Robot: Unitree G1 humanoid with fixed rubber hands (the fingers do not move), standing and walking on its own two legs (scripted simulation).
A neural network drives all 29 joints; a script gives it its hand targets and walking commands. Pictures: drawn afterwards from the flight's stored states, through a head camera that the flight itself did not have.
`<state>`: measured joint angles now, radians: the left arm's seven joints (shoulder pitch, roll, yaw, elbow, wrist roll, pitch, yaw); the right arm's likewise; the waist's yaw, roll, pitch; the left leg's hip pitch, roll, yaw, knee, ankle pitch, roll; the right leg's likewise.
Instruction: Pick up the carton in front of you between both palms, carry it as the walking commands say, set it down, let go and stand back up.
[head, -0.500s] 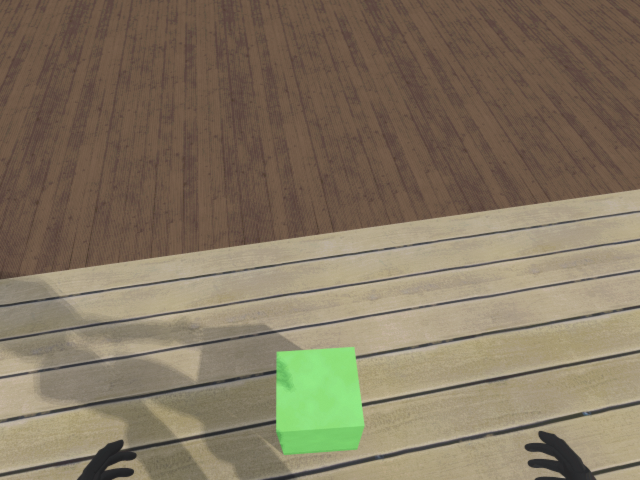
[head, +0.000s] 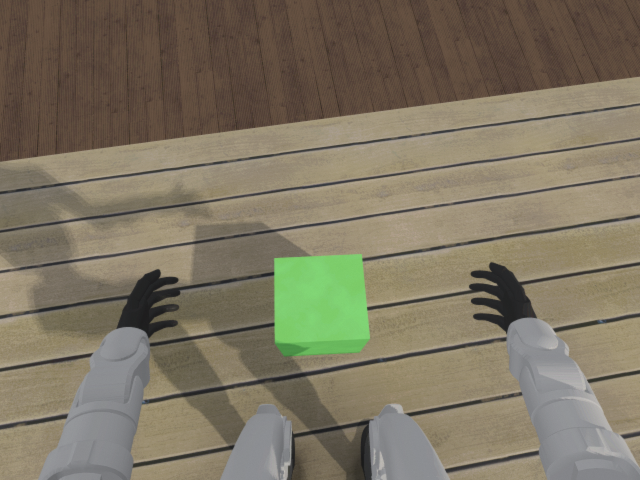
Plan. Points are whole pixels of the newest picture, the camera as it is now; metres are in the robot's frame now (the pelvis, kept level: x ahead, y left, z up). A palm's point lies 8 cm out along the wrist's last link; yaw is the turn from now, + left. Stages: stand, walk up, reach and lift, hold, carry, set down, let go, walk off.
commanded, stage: reach and lift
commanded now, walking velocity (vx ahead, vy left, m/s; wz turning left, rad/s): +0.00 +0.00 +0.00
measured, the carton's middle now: (320, 309) +0.45 +0.02 -0.58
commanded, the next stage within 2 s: none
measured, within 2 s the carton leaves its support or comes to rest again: neither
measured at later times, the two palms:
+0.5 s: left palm (202, 245) +0.46 +0.21 -0.16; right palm (437, 234) +0.48 -0.17 -0.16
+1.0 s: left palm (230, 295) +0.44 +0.21 -0.40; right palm (409, 288) +0.45 -0.18 -0.40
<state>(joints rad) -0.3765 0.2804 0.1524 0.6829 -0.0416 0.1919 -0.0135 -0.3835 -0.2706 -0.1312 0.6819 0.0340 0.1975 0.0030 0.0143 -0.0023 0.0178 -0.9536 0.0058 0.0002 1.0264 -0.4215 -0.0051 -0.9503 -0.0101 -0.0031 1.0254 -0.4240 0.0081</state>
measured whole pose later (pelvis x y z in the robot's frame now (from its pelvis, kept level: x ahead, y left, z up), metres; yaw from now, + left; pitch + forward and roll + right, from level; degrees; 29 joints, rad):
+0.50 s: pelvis -0.06 +0.00 -0.06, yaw +0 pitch +43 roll +0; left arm -1.19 0.26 0.34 0.96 0.01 0.15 0.03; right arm -1.23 -0.27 -0.30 0.98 -0.03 0.16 -0.04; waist 0.03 -0.01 0.00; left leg -1.59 0.01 0.00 1.16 -0.31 -0.01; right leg -1.59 -0.01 0.00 1.16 -0.31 0.01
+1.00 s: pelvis -0.07 +0.00 -0.25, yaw +0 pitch +48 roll +0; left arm -1.17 0.32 0.17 0.91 -0.18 0.07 0.10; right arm -1.19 -0.32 -0.13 0.91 0.17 0.08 -0.12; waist 0.03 -0.01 0.05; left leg -2.20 0.00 -0.02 1.89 -0.53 -0.02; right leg -2.19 0.00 0.01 1.89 -0.54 0.01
